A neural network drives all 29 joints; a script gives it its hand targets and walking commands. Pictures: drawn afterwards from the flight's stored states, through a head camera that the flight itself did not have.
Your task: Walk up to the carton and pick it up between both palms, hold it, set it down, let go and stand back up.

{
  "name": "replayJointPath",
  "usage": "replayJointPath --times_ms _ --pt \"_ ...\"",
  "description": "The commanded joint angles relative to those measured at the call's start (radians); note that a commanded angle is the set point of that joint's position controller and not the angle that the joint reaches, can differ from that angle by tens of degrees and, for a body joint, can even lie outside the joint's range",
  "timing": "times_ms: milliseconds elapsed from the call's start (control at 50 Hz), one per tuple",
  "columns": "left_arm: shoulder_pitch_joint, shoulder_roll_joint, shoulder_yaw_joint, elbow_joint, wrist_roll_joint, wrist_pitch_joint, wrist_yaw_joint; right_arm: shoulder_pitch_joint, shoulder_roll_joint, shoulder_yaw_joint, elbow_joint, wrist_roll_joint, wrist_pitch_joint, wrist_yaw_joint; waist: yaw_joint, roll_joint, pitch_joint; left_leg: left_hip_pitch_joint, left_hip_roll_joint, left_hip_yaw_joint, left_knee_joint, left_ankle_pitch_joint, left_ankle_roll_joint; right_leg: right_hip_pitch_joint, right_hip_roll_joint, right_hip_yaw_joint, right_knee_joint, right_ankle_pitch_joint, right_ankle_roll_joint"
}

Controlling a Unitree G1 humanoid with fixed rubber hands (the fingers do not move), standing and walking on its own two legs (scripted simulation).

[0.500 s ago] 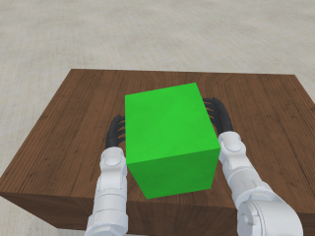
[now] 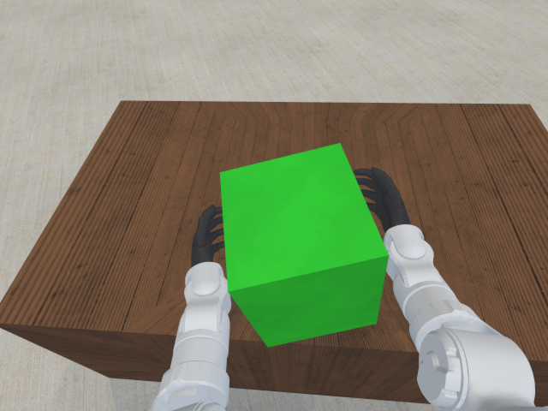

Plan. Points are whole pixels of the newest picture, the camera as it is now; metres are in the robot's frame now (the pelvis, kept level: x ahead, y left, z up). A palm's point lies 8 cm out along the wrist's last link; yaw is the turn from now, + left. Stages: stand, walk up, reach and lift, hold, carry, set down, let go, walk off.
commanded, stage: set down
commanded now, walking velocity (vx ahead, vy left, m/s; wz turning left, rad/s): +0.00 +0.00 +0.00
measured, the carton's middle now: (301, 251) +0.39 +0.02 -0.03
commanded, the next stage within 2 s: none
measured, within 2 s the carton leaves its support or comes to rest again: rests again in 1.52 s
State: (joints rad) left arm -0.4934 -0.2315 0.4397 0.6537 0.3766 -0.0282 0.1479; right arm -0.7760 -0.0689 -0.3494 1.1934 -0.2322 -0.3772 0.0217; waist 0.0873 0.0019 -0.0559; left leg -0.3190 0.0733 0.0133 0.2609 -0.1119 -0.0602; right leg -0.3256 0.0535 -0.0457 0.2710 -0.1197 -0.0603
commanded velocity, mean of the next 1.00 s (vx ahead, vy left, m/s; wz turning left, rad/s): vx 0.00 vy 0.00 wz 0.00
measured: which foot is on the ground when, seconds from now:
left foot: down 0.00-1.00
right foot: down 0.00-1.00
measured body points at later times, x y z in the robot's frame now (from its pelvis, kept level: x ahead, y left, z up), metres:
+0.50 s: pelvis +0.00 +0.00 +0.00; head +0.09 -0.01 +0.44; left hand +0.36 +0.16 -0.01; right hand +0.44 -0.12 +0.01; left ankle +0.00 +0.16 -0.75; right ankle +0.00 -0.08 -0.75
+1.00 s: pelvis +0.00 +0.00 +0.00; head +0.10 -0.01 +0.43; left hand +0.36 +0.16 -0.01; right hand +0.44 -0.12 +0.01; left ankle +0.00 +0.16 -0.75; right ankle +0.00 -0.08 -0.75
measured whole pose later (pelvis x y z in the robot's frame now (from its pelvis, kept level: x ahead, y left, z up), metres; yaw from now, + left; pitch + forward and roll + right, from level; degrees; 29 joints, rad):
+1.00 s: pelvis +0.00 +0.00 +0.00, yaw -1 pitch +17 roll +0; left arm -0.52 -0.24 0.53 0.80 0.39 -0.26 0.17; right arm -0.82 -0.08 -0.45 1.30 -0.35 -0.48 0.03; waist 0.11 0.00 -0.10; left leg -0.47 0.08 0.03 0.28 -0.10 -0.06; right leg -0.49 0.06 -0.03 0.30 -0.11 -0.07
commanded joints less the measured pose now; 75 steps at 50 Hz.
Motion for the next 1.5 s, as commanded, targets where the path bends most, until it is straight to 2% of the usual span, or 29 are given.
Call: replayJointPath --times_ms 0,260,300,420,540,620,700,920,1020,1480 --pt "-0.541 -0.444 -0.325 -0.115 0.002 -0.136 -0.055 -0.392 0.425 0.165 -0.007 -0.072 -0.018 0.1 0.006 -0.052 -0.489 0.09 -0.037 0.113 0.04 0.273 0.044 0.286 -0.039 -0.037 0.053 0.376 0.053" --pt "-0.505 -0.457 -0.31 -0.056 0.016 -0.194 -0.038 -0.398 0.403 0.131 0.077 -0.111 -0.062 0.101 0.009 -0.045 -0.532 0.078 -0.027 0.107 0.073 0.348 0.034 0.225 -0.034 -0.039 0.066 0.414 0.036" --pt "-0.502 -0.456 -0.307 -0.053 0.019 -0.206 -0.036 -0.398 0.412 0.137 0.081 -0.115 -0.07 0.1 0.018 -0.049 -0.54 0.067 -0.027 0.113 0.073 0.348 0.035 0.226 -0.034 -0.038 0.07 0.428 0.038" --pt "-0.5 -0.456 -0.304 -0.02 0.014 -0.246 -0.037 -0.396 0.42 0.129 0.1 -0.133 -0.098 0.092 0.008 -0.053 -0.565 0.031 -0.027 0.112 0.079 0.345 0.034 0.23 -0.036 -0.032 0.08 0.46 0.038" --pt "-0.48 -0.431 -0.267 0.033 0.026 -0.274 -0.039 -0.398 0.419 0.128 0.114 -0.142 -0.109 0.093 0.027 -0.061 -0.536 -0.025 -0.031 0.115 0.064 0.29 0.043 0.24 -0.039 -0.024 0.08 0.427 0.044" --pt "-0.475 -0.424 -0.251 0.06 0.029 -0.284 -0.047 -0.386 0.424 0.118 0.122 -0.16 -0.109 0.09 0.021 -0.082 -0.519 -0.049 -0.032 0.12 0.051 0.255 0.05 0.252 -0.043 -0.02 0.078 0.42 0.05" --pt "-0.485 -0.414 -0.229 0.069 0.042 -0.29 -0.047 -0.388 0.42 0.094 0.135 -0.173 -0.105 0.094 0.021 -0.081 -0.505 -0.057 -0.033 0.121 0.043 0.221 0.053 0.234 -0.042 -0.021 0.071 0.359 0.049" --pt "-0.445 -0.397 -0.184 0.105 0.067 -0.293 -0.052 -0.369 0.416 0.06 0.133 -0.196 -0.103 0.1 0.029 -0.075 -0.466 -0.067 -0.033 0.122 0.041 0.202 0.059 0.206 -0.039 -0.019 0.064 0.306 0.047" --pt "-0.446 -0.399 -0.179 0.102 0.072 -0.295 -0.05 -0.364 0.411 0.04 0.137 -0.205 -0.101 0.102 0.022 -0.067 -0.472 -0.055 -0.034 0.121 0.051 0.212 0.058 0.179 -0.033 -0.024 0.061 0.282 0.04" --pt "-0.371 -0.37 -0.116 0.16 0.092 -0.319 -0.057 -0.337 0.403 0.046 0.119 -0.21 -0.11 0.103 0.047 -0.078 -0.434 -0.116 -0.04 0.119 0.074 0.195 0.071 0.178 -0.032 -0.008 0.082 0.262 0.043"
